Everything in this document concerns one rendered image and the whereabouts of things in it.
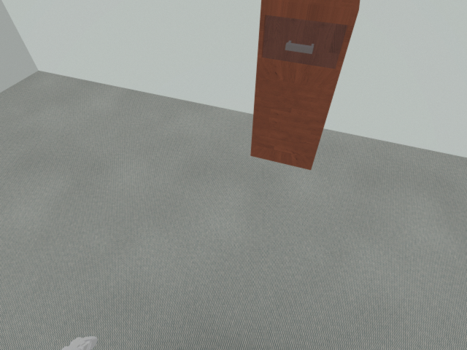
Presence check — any cabinet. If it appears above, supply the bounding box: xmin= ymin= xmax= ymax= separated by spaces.
xmin=250 ymin=0 xmax=360 ymax=170

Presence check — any handle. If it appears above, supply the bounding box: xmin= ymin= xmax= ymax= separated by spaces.
xmin=285 ymin=40 xmax=314 ymax=54

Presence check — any drawer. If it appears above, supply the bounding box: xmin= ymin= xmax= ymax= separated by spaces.
xmin=263 ymin=15 xmax=347 ymax=69

